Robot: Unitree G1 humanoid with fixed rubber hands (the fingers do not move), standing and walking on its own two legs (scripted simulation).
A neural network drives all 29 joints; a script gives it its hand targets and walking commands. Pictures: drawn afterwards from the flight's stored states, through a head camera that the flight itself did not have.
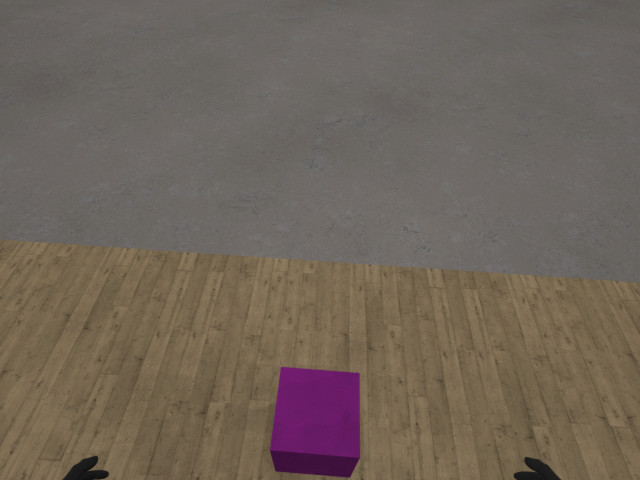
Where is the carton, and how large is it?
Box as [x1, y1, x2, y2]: [270, 367, 359, 477]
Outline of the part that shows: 281,367 270,446 270,452 275,470 349,477 359,458 359,373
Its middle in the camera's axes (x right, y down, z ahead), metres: +0.00 +0.51 +1.05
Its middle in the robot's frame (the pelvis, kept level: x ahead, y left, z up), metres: +0.36 -0.01 -0.66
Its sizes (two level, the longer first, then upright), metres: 0.210 0.200 0.250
